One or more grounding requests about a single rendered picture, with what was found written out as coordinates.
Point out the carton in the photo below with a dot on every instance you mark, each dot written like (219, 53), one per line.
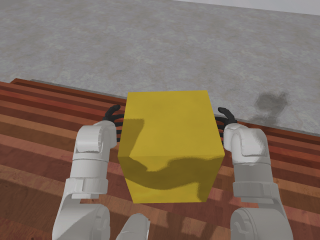
(170, 149)

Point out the left robot forearm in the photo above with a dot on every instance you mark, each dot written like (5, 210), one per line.
(90, 163)

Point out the robot right hand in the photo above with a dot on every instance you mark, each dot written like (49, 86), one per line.
(229, 120)

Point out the robot left hand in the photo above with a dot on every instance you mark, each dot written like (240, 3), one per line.
(109, 117)

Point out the right robot forearm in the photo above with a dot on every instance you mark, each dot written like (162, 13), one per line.
(252, 171)

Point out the robot right upper arm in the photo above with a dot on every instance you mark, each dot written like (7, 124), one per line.
(259, 224)

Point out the robot left upper arm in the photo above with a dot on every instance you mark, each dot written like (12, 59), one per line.
(83, 221)

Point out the left robot thigh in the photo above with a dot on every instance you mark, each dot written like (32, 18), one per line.
(136, 228)

